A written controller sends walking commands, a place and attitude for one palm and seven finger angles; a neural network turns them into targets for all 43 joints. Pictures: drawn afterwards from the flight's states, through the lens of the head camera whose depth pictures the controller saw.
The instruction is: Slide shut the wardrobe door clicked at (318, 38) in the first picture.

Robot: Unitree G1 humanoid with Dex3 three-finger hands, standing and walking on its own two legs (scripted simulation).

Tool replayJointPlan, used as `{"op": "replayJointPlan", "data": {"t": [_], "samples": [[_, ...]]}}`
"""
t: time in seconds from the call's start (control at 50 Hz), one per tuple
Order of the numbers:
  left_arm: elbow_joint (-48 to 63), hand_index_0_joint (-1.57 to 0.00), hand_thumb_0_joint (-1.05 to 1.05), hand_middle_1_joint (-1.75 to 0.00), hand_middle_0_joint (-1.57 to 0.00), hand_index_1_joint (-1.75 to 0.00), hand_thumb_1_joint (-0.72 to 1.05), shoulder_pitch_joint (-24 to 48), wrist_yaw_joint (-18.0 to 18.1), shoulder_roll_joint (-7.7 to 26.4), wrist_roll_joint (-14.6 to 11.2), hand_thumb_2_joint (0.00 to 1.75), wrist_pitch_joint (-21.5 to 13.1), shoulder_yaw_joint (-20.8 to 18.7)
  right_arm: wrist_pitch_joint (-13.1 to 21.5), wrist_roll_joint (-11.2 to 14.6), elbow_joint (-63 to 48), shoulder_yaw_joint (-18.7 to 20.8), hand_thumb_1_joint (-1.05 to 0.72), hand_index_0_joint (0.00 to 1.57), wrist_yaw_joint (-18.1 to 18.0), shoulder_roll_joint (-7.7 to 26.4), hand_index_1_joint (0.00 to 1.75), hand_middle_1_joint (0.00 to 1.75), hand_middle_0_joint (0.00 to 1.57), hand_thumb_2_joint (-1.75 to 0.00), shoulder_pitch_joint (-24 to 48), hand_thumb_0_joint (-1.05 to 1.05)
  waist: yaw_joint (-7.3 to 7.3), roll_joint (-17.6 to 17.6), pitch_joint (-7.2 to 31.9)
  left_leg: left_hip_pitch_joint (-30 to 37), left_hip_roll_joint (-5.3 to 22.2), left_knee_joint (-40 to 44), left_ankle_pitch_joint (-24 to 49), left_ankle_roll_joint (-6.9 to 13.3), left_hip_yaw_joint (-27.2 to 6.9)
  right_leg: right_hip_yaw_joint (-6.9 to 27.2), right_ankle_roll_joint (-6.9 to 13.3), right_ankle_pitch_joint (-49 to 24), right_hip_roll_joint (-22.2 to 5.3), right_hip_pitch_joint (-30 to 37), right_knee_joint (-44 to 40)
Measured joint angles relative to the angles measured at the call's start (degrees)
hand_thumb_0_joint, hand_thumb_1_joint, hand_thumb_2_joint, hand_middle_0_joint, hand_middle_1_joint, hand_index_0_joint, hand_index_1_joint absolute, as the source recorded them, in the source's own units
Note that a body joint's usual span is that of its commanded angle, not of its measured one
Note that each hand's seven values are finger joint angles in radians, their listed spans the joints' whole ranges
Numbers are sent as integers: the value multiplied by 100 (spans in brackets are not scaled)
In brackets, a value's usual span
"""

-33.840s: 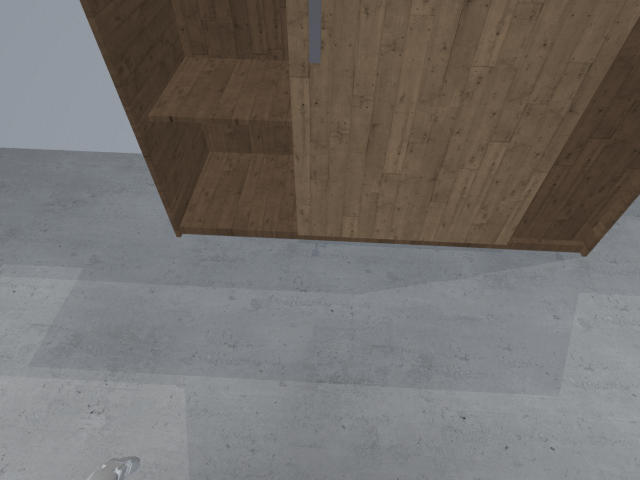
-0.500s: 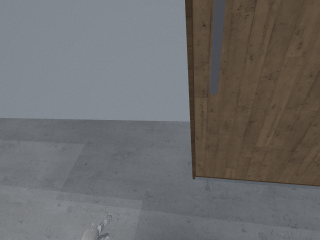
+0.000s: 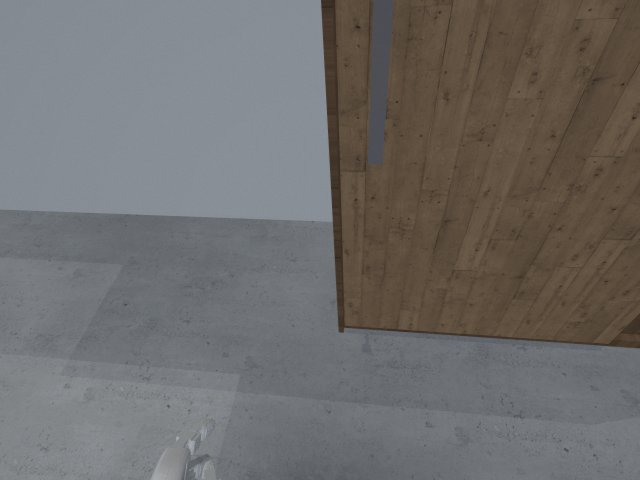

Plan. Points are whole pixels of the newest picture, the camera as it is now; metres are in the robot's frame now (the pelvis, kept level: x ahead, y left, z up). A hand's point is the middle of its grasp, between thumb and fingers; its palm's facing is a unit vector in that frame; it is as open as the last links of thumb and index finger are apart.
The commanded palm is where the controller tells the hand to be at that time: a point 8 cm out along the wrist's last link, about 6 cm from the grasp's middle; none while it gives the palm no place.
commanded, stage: let the arm hang, fingers relaxed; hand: right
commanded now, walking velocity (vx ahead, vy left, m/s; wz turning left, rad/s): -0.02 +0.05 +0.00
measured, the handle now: (379, 74) +0.70 -0.07 +0.18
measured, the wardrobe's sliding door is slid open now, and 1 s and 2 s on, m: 0.00 0.00 0.00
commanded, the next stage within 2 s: look to check the result in 1.20 s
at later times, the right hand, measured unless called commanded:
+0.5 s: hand out of the picture +0.05 -0.19 -0.18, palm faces +0.10 +0.97 -0.20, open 6.8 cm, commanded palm none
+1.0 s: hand out of the picture +0.02 -0.17 -0.18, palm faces +0.06 +0.98 -0.18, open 7.3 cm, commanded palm none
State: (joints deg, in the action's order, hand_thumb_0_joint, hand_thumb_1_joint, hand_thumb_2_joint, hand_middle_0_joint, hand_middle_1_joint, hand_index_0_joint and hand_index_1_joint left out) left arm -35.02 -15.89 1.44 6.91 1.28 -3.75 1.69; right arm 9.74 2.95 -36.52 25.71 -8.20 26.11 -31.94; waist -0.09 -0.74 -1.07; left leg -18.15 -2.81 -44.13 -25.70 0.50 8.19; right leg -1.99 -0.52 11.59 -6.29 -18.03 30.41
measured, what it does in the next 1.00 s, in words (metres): steps on the spot: left foot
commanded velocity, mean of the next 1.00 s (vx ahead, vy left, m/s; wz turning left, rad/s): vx -0.01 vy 0.00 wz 0.00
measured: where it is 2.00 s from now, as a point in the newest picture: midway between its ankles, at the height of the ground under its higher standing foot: outside the picture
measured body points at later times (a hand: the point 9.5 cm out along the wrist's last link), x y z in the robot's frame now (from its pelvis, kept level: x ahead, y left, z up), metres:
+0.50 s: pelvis +0.02 +0.01 -0.01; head +0.06 -0.01 +0.44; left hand +0.08 +0.26 -0.15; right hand +0.04 -0.24 -0.17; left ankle -0.02 +0.10 -0.74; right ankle +0.04 -0.12 -0.74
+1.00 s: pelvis +0.02 -0.01 +0.00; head +0.03 -0.01 +0.45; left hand +0.02 +0.21 -0.16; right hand +0.02 -0.23 -0.16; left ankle -0.02 +0.10 -0.74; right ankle +0.04 -0.12 -0.74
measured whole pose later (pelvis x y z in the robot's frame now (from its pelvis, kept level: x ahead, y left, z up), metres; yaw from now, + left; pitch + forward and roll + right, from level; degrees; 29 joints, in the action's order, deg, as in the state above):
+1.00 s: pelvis +0.02 -0.01 +0.00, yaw -3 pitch -2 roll +0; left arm -66.1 -15.7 1.5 7.7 1.4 1.2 0.5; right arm -0.1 -0.2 65.7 -0.4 -1.8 8.2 -15.1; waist 0.9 0.0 -2.1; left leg -3.6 2.3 -23.0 -17.4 0.1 7.9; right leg -7.8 0.6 11.5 -2.5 -11.1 24.5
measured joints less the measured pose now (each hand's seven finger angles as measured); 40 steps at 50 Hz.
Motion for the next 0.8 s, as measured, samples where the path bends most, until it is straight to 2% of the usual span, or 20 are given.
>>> {"op": "replayJointPlan", "data": {"t": [0.06, 0.08, 0.1, 0.14, 0.22, 0.28, 0.34, 0.36, 0.38, 0.42, 0.46, 0.6, 0.8], "samples": [[89, -21, 1, -30, -20, -30, 90, -86, 50, 32, -31, 89, 89, 46, -87, 10, 270, 67, -89, 21, -15, 145, 30, 31, 21, -90, -145, 1, -40, 161, 151, 663, 5, 1317, 69, 79, 55, -47, -15, 135, 33, -72, -12], [129, -21, 1, -30, -20, -30, 90, -88, 62, 46, -42, 89, 106, 57, -136, 4, 379, 118, -89, 21, -29, 226, 30, 31, 21, -90, -153, 1, -52, 85, 213, 817, 104, 1702, 248, 193, -109, -132, -11, 298, 125, -222, 188], [108, -21, 1, -30, -20, -30, 90, -20, 77, 113, -51, 89, 112, 52, -171, 2, 522, 101, -89, 21, -36, 199, 30, 31, 21, -90, -81, 1, -88, 122, 198, 758, 147, 1763, 885, 243, -148, -147, -26, 430, 140, -372, 489], [-207, -21, 1, -30, -20, -30, 90, 143, -77, 377, -107, 89, 61, -61, -209, -221, 1563, -413, -90, 21, 205, -9, 30, 31, 21, -90, 518, 1, -23, 387, 206, 549, 245, 1221, 781, 195, 16, -151, -67, 852, 144, -667, 1083], [-642, -21, 1, -30, -20, -30, 90, 333, -178, 837, -31, 89, 444, -182, -1006, -374, 4395, -1556, -91, 20, 607, -721, 30, 30, 20, -90, 1619, 0, 88, 591, 307, 281, 584, 255, -61, 43, 199, -264, -4, 580, 234, -686, 1385], [-904, -21, 1, -30, -20, -30, 90, 476, -164, 855, 77, 89, 605, -230, -1363, -451, 6265, -2154, -91, 20, 750, -1161, 29, 30, 20, -90, 1919, 0, 213, 306, 109, 257, 805, -130, -311, -17, 150, -351, 117, 898, 407, -545, 1431], [-1115, -20, 1, -30, -20, -30, 90, 484, -136, 775, 126, 89, 598, -179, -1546, -411, 7651, -2564, -92, 20, 831, -1566, 29, 30, 20, -90, 1862, 1, 282, 5, -77, 309, 800, -26, -118, -63, 50, -438, 150, 845, 413, -432, 1287], [-1208, -20, 1, -30, -20, -30, 90, 451, -118, 753, 130, 89, 587, -162, -1555, -362, 7999, -2606, -92, 20, 839, -1705, 29, 30, 20, -90, 1812, 1, 277, -43, -115, 338, 745, 85, -158, -59, 36, -440, 142, 814, 380, -413, 1202], [-1314, -20, 1, -30, -20, -30, 90, 387, -94, 720, 128, 89, 583, -162, -1459, -262, 8167, -2421, -96, 20, 747, -1772, 30, 30, 21, -90, 1804, -2, 242, -64, -152, 380, 677, 248, -127, -30, 80, -395, 119, 760, 337, -411, 1101], [-1584, -20, 1, -30, -20, -30, 91, 273, -67, 643, 125, 89, 612, -162, -1289, -313, 8435, -2323, -101, 21, 715, -1668, 30, 30, 21, -90, 1794, -5, 129, -103, -206, 505, 565, 654, 91, 83, 156, -328, 40, 588, 282, -348, 814], [-1830, -20, 1, -30, -20, -30, 91, 208, -46, 569, 109, 89, 640, -181, -1171, -351, 8719, -2353, -102, 21, 728, -1530, 30, 30, 21, -90, 1717, -6, 75, -131, -225, 622, 517, 974, 253, 97, 171, -323, 11, 436, 273, -237, 525], [-2349, -20, 1, -30, -20, -30, 91, 139, 16, 433, 27, 89, 626, -214, -1150, -363, 9586, -2480, -96, 21, 719, -1375, 30, 30, 21, -90, 1499, -2, 88, 51, -255, 1023, 442, 1576, 535, 57, 87, -428, 11, 238, 254, 186, 2], [-2899, -20, 1, -30, -20, -30, 92, 118, 8, 258, 14, 89, 570, -145, -1030, -324, 10077, -2595, -92, 20, 672, -1603, 30, 30, 20, -90, 1600, 0, 75, 217, -121, 1366, 482, 1979, 742, -9, -6, -548, 70, 68, 332, 587, -431]]}}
